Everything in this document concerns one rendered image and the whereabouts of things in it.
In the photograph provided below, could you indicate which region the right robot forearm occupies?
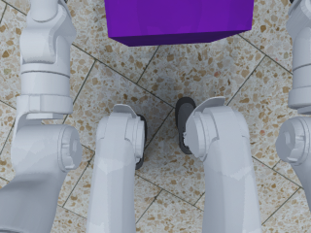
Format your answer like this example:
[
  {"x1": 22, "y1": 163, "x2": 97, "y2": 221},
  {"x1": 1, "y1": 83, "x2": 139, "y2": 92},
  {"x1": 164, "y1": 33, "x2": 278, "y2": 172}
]
[{"x1": 286, "y1": 0, "x2": 311, "y2": 116}]

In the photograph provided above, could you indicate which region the robot right upper arm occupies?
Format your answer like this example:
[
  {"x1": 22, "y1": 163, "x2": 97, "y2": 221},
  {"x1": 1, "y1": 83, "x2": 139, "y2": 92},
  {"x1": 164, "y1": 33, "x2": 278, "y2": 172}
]
[{"x1": 275, "y1": 116, "x2": 311, "y2": 213}]

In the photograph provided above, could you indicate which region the carton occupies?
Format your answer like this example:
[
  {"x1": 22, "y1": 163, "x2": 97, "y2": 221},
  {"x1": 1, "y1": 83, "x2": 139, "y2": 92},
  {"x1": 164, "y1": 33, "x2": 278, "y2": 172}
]
[{"x1": 104, "y1": 0, "x2": 255, "y2": 47}]

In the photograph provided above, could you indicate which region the robot right foot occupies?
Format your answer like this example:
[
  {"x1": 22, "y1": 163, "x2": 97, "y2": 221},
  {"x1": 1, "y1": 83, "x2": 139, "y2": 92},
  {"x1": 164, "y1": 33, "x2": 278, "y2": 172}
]
[{"x1": 175, "y1": 96, "x2": 196, "y2": 154}]

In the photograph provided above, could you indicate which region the left robot forearm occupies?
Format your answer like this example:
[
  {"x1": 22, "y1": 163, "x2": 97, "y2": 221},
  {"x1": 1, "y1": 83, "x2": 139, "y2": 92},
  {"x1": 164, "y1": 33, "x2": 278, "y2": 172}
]
[{"x1": 10, "y1": 0, "x2": 77, "y2": 169}]

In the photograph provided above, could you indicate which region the left robot thigh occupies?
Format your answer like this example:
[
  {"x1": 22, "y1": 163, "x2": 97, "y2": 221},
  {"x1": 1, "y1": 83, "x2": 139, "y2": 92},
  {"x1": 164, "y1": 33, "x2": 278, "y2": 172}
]
[{"x1": 86, "y1": 112, "x2": 145, "y2": 233}]

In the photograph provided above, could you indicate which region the robot left upper arm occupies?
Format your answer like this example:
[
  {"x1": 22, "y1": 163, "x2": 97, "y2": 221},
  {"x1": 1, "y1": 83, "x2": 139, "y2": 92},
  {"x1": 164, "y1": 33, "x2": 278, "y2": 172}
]
[{"x1": 0, "y1": 123, "x2": 83, "y2": 233}]

